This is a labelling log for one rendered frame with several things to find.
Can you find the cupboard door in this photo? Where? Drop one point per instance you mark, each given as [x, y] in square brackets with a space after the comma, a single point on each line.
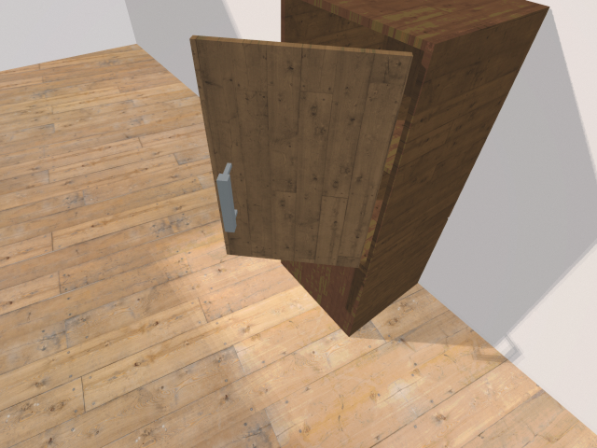
[307, 129]

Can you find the handle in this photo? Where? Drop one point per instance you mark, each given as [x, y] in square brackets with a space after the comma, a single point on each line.
[226, 199]

